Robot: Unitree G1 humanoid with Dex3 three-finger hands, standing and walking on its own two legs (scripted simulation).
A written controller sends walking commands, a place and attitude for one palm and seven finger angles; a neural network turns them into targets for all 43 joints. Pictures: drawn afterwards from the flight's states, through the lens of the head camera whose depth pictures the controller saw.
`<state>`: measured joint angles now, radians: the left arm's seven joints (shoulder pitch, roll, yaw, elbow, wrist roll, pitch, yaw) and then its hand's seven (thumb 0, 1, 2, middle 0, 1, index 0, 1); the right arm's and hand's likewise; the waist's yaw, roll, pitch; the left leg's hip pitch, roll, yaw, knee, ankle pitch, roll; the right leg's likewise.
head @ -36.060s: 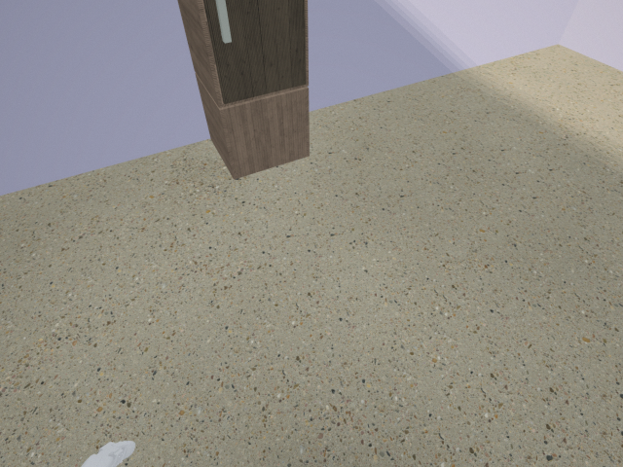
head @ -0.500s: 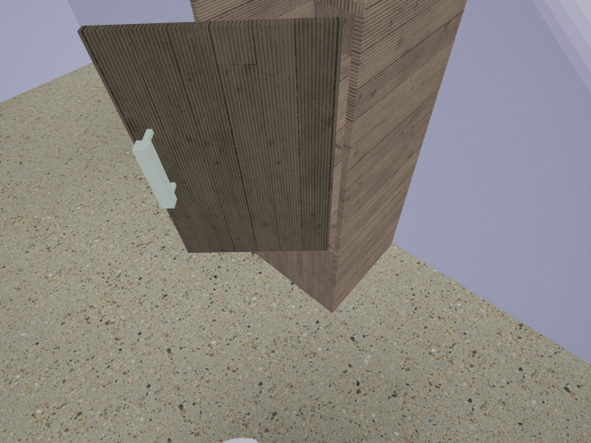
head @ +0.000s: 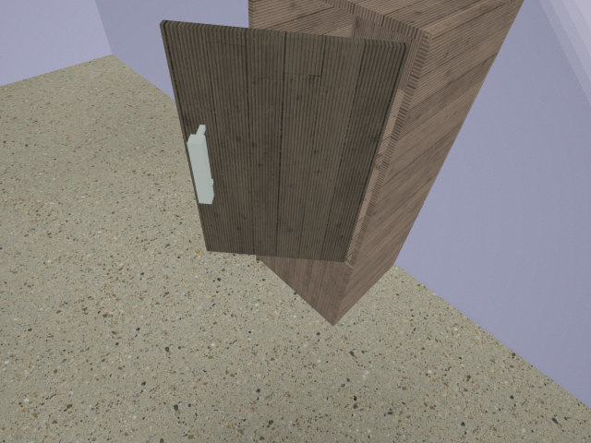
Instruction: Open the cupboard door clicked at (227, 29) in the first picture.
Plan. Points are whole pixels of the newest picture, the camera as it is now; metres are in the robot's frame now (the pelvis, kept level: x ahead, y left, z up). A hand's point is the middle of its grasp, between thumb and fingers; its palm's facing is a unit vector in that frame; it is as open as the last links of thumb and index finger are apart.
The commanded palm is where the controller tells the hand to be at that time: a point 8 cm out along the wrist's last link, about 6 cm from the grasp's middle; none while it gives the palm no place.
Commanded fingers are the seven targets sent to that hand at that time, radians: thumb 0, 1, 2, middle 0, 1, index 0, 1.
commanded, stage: come to a stop and stand still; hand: left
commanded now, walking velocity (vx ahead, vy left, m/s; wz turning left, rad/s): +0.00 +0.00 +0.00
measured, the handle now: (204, 164) +0.60 +0.24 -0.01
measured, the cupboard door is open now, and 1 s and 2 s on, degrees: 41 41 41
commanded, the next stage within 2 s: look again from close up in 0.54 s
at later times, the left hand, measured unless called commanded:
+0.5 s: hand out of the picture +0.04 +0.17 -0.18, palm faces +0.00 -0.98 -0.18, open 7.3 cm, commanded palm none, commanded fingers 0.00 0.90 0.90 -0.20 -0.30 -0.20 -0.30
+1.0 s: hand out of the picture +0.05 +0.18 -0.16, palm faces +0.04 -0.95 -0.31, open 7.4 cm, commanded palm none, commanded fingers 0.00 0.90 0.90 -0.20 -0.30 -0.20 -0.30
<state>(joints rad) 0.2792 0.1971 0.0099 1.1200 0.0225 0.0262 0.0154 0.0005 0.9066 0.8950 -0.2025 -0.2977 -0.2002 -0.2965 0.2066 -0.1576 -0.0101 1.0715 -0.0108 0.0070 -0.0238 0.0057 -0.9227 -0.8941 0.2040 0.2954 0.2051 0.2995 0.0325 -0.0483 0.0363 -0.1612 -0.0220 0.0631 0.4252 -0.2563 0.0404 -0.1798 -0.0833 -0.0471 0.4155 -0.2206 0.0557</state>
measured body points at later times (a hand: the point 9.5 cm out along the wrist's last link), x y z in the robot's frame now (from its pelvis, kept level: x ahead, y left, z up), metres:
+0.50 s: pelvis +0.03 +0.00 +0.00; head +0.04 +0.02 +0.45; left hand +0.04 +0.23 -0.17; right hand -0.01 -0.21 -0.16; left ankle -0.02 +0.09 -0.74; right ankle +0.00 -0.16 -0.74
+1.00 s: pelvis -0.01 -0.04 -0.01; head -0.03 -0.05 +0.44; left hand +0.05 +0.23 -0.14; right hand +0.08 -0.31 -0.14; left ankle -0.02 +0.09 -0.74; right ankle +0.00 -0.16 -0.74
